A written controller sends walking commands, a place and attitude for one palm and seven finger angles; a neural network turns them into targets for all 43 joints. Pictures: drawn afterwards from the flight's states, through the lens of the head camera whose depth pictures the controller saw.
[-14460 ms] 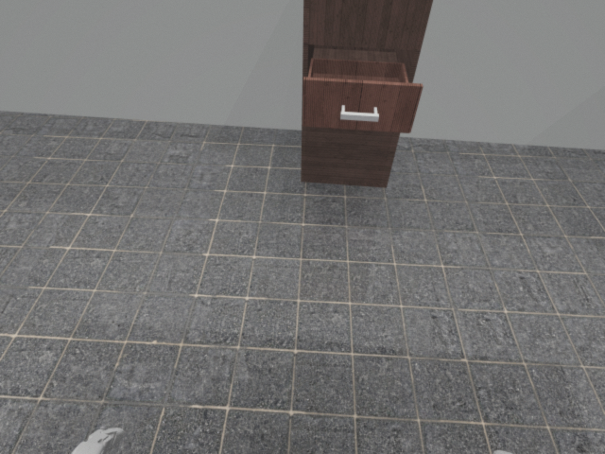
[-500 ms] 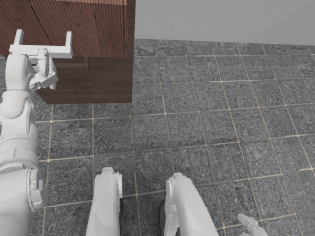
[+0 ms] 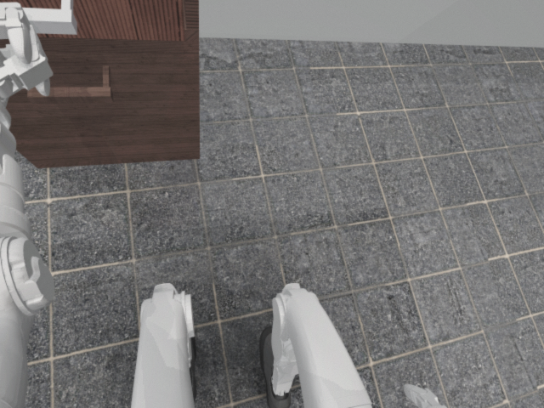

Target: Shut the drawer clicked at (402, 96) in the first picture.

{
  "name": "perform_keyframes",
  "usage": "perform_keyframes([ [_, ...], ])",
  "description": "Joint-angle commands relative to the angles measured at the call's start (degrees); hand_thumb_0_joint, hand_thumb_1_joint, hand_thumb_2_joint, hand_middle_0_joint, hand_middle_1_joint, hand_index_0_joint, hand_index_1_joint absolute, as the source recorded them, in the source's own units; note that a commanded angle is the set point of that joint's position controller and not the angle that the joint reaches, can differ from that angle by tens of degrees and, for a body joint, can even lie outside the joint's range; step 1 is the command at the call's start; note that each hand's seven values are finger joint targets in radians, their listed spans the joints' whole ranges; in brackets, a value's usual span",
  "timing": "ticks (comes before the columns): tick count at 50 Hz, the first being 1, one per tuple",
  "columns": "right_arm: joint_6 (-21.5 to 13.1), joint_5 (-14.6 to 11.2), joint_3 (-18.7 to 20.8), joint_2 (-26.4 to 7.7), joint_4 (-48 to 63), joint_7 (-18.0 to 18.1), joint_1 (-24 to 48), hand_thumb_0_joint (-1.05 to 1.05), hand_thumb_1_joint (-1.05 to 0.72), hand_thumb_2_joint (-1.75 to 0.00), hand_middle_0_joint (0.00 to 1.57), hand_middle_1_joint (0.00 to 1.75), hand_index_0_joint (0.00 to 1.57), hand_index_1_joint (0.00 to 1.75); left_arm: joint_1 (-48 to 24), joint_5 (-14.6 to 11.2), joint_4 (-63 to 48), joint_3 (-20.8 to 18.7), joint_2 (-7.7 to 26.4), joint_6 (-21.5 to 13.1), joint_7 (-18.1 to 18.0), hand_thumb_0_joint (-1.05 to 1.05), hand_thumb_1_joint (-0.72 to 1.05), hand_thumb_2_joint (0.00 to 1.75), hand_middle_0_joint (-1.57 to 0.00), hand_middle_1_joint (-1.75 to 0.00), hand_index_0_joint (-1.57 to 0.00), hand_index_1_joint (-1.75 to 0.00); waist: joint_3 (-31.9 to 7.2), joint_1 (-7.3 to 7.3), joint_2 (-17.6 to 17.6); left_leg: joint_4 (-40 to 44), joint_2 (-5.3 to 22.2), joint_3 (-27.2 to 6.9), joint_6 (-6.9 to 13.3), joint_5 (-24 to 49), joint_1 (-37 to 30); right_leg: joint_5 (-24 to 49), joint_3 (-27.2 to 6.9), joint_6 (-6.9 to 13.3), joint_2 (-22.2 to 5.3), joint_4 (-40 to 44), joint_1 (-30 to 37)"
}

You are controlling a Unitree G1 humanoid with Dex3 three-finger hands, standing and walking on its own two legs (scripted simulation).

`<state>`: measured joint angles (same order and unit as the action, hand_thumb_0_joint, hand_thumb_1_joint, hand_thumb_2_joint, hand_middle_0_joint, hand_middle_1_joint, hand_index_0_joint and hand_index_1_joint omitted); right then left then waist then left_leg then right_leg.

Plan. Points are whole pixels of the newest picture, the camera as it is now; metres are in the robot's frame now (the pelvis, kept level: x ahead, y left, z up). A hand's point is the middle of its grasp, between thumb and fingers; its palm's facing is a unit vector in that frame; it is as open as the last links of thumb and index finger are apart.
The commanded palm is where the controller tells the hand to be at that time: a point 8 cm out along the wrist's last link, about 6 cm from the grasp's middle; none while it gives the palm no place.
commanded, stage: push the drawer shut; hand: left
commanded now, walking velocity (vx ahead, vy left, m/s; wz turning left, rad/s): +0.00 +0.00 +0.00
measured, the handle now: (15, 5) +0.61 +0.30 +0.05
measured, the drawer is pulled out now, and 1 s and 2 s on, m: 0.03 0.00 0.00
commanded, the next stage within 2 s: pull the fist back off the drawer in 0.54 s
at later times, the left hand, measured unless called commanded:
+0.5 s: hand (33, 38) +0.57 +0.28 +0.04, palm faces +0.11 -0.99 -0.08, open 3.0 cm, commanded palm +0.63 +0.26 +0.05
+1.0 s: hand (29, 37) +0.57 +0.28 +0.04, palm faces +0.10 -0.99 -0.06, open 3.0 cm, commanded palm +0.58 +0.26 +0.05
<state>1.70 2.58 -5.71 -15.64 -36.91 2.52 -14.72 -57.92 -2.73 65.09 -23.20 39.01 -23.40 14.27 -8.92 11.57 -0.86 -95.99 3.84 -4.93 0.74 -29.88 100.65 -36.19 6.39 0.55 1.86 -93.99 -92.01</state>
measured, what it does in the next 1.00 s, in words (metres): stands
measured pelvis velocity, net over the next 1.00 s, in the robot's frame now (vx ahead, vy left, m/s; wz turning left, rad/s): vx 0.00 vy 0.01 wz -0.03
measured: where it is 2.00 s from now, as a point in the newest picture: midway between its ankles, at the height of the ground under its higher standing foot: (230, 381)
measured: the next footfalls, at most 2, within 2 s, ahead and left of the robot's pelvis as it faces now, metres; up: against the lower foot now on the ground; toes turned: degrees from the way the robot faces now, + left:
none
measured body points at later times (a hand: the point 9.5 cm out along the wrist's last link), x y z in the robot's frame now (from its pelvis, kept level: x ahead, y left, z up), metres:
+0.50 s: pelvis +0.00 +0.00 -0.01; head +0.22 +0.07 +0.38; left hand +0.56 +0.33 +0.05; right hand +0.03 -0.27 -0.10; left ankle +0.09 +0.12 -0.51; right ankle +0.06 -0.12 -0.51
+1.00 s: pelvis +0.00 +0.01 -0.01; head +0.22 +0.09 +0.38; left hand +0.56 +0.33 +0.05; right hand +0.02 -0.25 -0.09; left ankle +0.09 +0.12 -0.51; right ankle +0.06 -0.12 -0.51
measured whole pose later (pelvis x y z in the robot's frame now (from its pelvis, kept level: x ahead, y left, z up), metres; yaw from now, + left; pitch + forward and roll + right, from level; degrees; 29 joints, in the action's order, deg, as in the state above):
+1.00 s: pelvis +0.00 +0.01 -0.01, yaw -2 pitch +36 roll -10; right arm 2.5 3.1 -7.7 -14.6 -35.6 1.6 -16.6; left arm -65.9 -0.1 65.2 -22.9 44.9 -17.4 15.6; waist -7.4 13.8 -0.7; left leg -97.0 3.8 -6.0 1.5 -29.5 104.1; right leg -35.1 7.2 -0.3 2.3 -93.4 -94.4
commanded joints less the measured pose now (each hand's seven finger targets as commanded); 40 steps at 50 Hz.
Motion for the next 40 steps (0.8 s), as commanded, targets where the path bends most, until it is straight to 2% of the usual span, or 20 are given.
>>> perform_keyframes([
  [1, -0.5, 0.0, 4.1, -13.0, 1.9, 0.9, -10.4, 0.0, -0.9, -0.9, 0.2, 0.3, 0.2, 0.3, -34.8, -0.3, -14.2, -1.3, 15.0, -2.8, -1.0, 0.0, 0.9, 0.9, -1.4, -1.6, -1.4, -1.6, -33.4, 4.1, -18.1, 11.3, -0.3, -4.5, 1.5, -0.5, -39.1, 5.5, -1.8, 1.4, 1.5, 13.2, 1.6],
  [3, -0.3, 0.1, 4.0, -13.0, 2.0, 0.8, -10.9, 0.0, -0.9, -0.9, 0.2, 0.3, 0.2, 0.3, -35.9, 0.0, -14.4, -1.7, 16.0, -2.6, -1.0, 0.0, 0.9, 0.9, -1.4, -1.6, -1.4, -1.6, -34.8, 4.34, -18.6, 10.6, -0.2, -4.4, 1.6, 1.3, -39.4, 6.3, -1.7, 1.4, 1.6, 12.8, 1.8],
  [5, 0.0, 0.1, 3.8, -12.8, 1.8, 0.7, -11.3, 0.0, -0.9, -0.9, 0.2, 0.3, 0.2, 0.3, -36.8, 0.3, -13.7, -1.2, 16.0, -1.9, -0.8, 0.0, 0.9, 0.9, -1.4, -1.6, -1.4, -1.6, -33.8, 4.95, -18.3, 10.1, -0.2, -4.0, 1.8, 2.4, -38.3, 6.9, -1.8, 1.3, 1.7, 13.2, 2.4],
  [6, 0.2, 0.1, 3.7, -12.9, 1.9, 0.6, -11.7, 0.0, -0.9, -0.9, 0.2, 0.3, 0.2, 0.3, -36.5, 0.5, -12.7, -2.1, 17.3, -1.6, -0.8, 0.0, 0.9, 0.9, -1.4, -1.6, -1.4, -1.6, -33.6, 4.73, -18.3, 10.0, -0.2, -3.9, 1.8, 2.2, -37.8, 6.8, -1.7, 1.3, 1.8, 13.1, 2.5],
  [7, 0.2, 0.2, 3.6, -12.9, 2.0, 0.6, -11.8, 0.0, -0.9, -0.9, 0.2, 0.3, 0.2, 0.3, -37.3, 0.8, -12.9, -1.7, 17.2, -1.5, -0.8, 0.0, 0.9, 0.9, -1.4, -1.6, -1.4, -1.6, -33.5, 5.0, -19.8, 10.0, -0.1, -4.2, 1.8, 2.7, -38.6, 6.9, -1.6, 1.5, 1.8, 12.7, 1.3],
  [9, 0.5, 0.3, 3.5, -12.9, 1.9, 0.5, -12.1, 0.0, -0.9, -0.9, 0.2, 0.3, 0.2, 0.3, -38.4, 1.3, -13.2, -2.1, 18.3, -1.1, -0.7, 0.0, 0.9, 0.9, -1.4, -1.6, -1.4, -1.6, -34.7, 5.03, -20.5, 9.4, 0.0, -4.3, 1.7, 3.5, -38.8, 7.4, -1.4, 1.4, 1.7, 12.3, 1.4],
  [11, 0.7, 0.3, 3.4, -12.9, 1.9, 0.3, -12.6, 0.0, -0.9, -0.9, 0.2, 0.3, 0.2, 0.3, -39.4, 1.4, -13.1, -1.5, 17.8, -0.4, -0.6, 0.0, 0.9, 0.9, -1.4, -1.6, -1.4, -1.6, -34.8, 5.79, -19.8, 9.0, 0.1, -4.2, 1.9, 4.5, -38.7, 8.0, -1.5, 1.3, 1.9, 12.5, 1.5],
  [12, 0.8, 0.4, 3.3, -12.8, 1.9, 0.3, -12.9, 0.0, -0.9, -0.9, 0.2, 0.3, 0.2, 0.3, -39.8, 1.6, -13.1, -2.1, 18.9, -0.5, -0.6, 0.0, 0.9, 0.9, -1.4, -1.6, -1.4, -1.6, -34.9, 5.6, -21.0, 8.8, 0.1, -4.3, 1.9, 5.4, -39.2, 8.4, -1.3, 1.4, 1.8, 12.1, 1.2],
  [16, 1.0, 0.4, 3.3, -12.9, 1.6, 0.4, -13.2, 0.0, -0.9, -0.9, 0.2, 0.3, 0.2, 0.3, -42.5, 1.5, -14.5, 0.0, 17.1, 0.4, -0.5, 0.0, 0.9, 0.9, -1.4, -1.6, -1.4, -1.6, -34.9, 6.67, -21.6, 9.0, 0.2, -4.6, 1.9, 3.4, -39.5, 7.8, -1.3, 1.2, 1.9, 12.6, 0.2],
  [17, 0.9, 0.4, 3.2, -12.8, 1.6, 0.5, -13.2, 0.0, -0.9, -0.9, 0.2, 0.3, 0.2, 0.3, -43.0, 1.5, -14.8, 0.1, 17.2, 0.3, -0.5, 0.0, 0.9, 0.9, -1.4, -1.6, -1.4, -1.6, -34.5, 6.74, -22.6, 9.2, 0.3, -4.7, 1.8, 3.1, -40.0, 7.8, -1.3, 1.3, 1.9, 12.5, -0.5],
  [19, 0.9, 0.4, 3.0, -13.1, 1.3, 0.6, -13.3, 0.0, -0.9, -0.9, 0.2, 0.3, 0.2, 0.3, -43.1, 1.6, -14.9, 0.0, 18.3, 0.7, -0.5, 0.0, 0.9, 0.9, -1.4, -1.6, -1.4, -1.6, -34.8, 6.72, -22.8, 9.2, 0.3, -4.6, 1.8, 2.9, -39.9, 7.7, -1.2, 1.3, 1.9, 12.5, 0.0],
  [22, 0.4, 0.1, 2.5, -12.8, 1.2, 0.9, -13.0, 0.0, -0.9, -0.9, 0.2, 0.3, 0.2, 0.3, -43.3, 1.3, -14.0, 0.6, 17.9, 1.3, -0.3, 0.0, 0.9, 0.9, -1.4, -1.6, -1.4, -1.6, -33.7, 7.41, -22.2, 8.9, 0.3, -4.0, 2.1, 1.5, -38.2, 6.9, -1.6, 1.2, 2.0, 13.2, 0.4],
  [28, -0.6, -0.1, 2.0, -13.1, 1.3, 1.4, -12.2, 0.0, -0.9, -0.9, 0.2, 0.3, 0.2, 0.3, -43.6, 0.9, -13.7, 0.9, 19.1, 1.5, 0.2, 0.0, 0.9, 0.9, -1.4, -1.6, -1.4, -1.6, -32.8, 7.35, -23.2, 9.9, 0.5, -4.1, 2.0, -1.7, -37.1, 5.4, -1.6, 1.1, 2.0, 13.4, 0.9],
  [31, -0.9, -0.3, 1.7, -13.2, 1.4, 1.7, -11.9, 0.0, -0.9, -0.9, 0.2, 0.3, 0.2, 0.3, -42.7, 0.5, -12.6, 0.2, 20.1, 1.8, 0.3, 0.0, 0.9, 0.9, -1.4, -1.6, -1.4, -1.6, -32.3, 7.56, -20.5, 9.5, 0.5, -3.8, 2.3, -2.9, -34.5, 4.8, -1.9, 0.9, 2.0, 13.5, 2.0],
  [32, -1.1, -0.2, 1.7, -13.1, 1.5, 1.8, -12.0, 0.0, -0.9, -0.9, 0.2, 0.3, 0.2, 0.3, -42.9, 0.7, -12.8, 0.3, 20.3, 1.5, 0.3, 0.0, 0.9, 0.9, -1.4, -1.6, -1.4, -1.6, -32.5, 7.28, -22.8, 9.8, 0.5, -4.0, 2.1, -2.2, -35.9, 5.1, -1.6, 1.1, 2.0, 13.1, 1.0],
  [35, -1.0, -0.1, 1.9, -13.3, 1.7, 1.5, -11.8, 0.0, -0.9, -0.9, 0.2, 0.3, 0.2, 0.3, -42.5, 0.5, -12.9, 0.6, 18.8, 1.8, 0.2, 0.0, 0.9, 0.9, -1.4, -1.6, -1.4, -1.6, -31.8, 7.06, -23.0, 10.9, 0.7, -5.2, 1.7, -3.8, -37.4, 5.0, -0.9, 1.3, 1.9, 12.7, -0.7],
  [36, -0.9, 0.0, 1.9, -13.3, 1.7, 1.5, -12.1, 0.0, -0.9, -0.9, 0.2, 0.3, 0.2, 0.3, -42.5, 0.5, -13.3, 0.1, 19.3, 1.8, 0.1, 0.0, 0.9, 0.9, -1.4, -1.6, -1.4, -1.6, -32.1, 6.85, -22.5, 10.7, 0.6, -5.2, 1.7, -2.8, -37.5, 5.5, -0.9, 1.3, 1.9, 12.6, -0.2],
  [38, -0.7, 0.1, 2.3, -13.4, 2.0, 1.2, -12.5, 0.0, -0.9, -0.9, 0.2, 0.3, 0.2, 0.3, -42.6, 0.6, -14.2, 0.0, 18.4, 1.7, -0.1, 0.0, 0.9, 0.9, -1.4, -1.6, -1.4, -1.6, -34.0, 6.6, -24.0, 11.1, 0.5, -5.9, 1.4, -1.5, -40.3, 6.2, -0.5, 1.5, 1.9, 12.2, -1.5],
  [39, -0.5, 0.2, 2.4, -13.6, 1.9, 1.1, -12.7, 0.0, -0.9, -0.9, 0.2, 0.3, 0.2, 0.3, -42.7, 0.5, -14.6, -0.3, 18.4, 1.7, -0.2, 0.0, 0.9, 0.9, -1.4, -1.6, -1.4, -1.6, -34.0, 6.67, -23.1, 11.3, 0.6, -6.5, 1.3, -1.7, -40.7, 6.2, -0.3, 1.5, 1.9, 12.0, -1.8],
  [40, -0.4, 0.1, 2.4, -13.3, 2.0, 0.9, -12.6, 0.0, -0.9, -0.9, 0.2, 0.3, 0.2, 0.3, -41.8, 0.6, -13.2, -0.1, 17.6, 2.1, -0.3, 0.0, 0.9, 0.9, -1.4, -1.6, -1.4, -1.6, -32.6, 6.52, -22.8, 11.6, 0.5, -6.4, 1.2, -2.8, -39.7, 5.7, -0.3, 1.5, 1.9, 12.2, -2.0],
])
